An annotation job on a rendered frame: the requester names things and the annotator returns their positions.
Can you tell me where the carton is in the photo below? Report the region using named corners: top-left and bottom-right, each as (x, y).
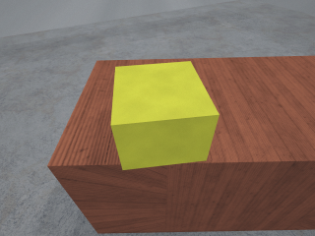
top-left (110, 61), bottom-right (220, 170)

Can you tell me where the pedestal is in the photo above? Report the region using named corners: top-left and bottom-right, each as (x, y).
top-left (47, 55), bottom-right (315, 234)

